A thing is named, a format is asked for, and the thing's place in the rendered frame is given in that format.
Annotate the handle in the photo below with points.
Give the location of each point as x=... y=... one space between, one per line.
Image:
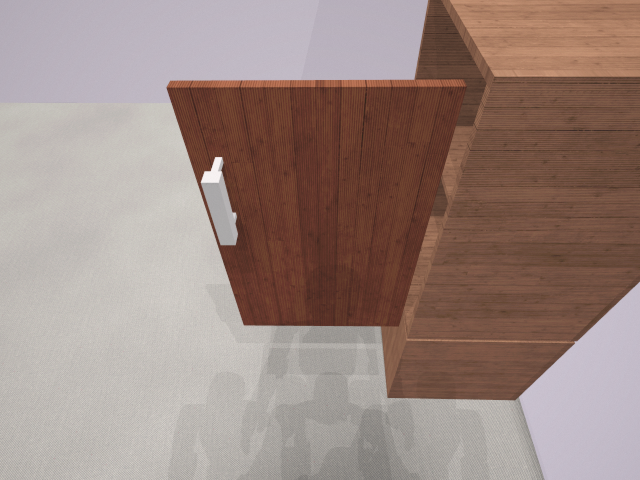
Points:
x=216 y=195

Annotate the cupboard door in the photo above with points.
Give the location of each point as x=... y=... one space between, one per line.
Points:
x=333 y=183

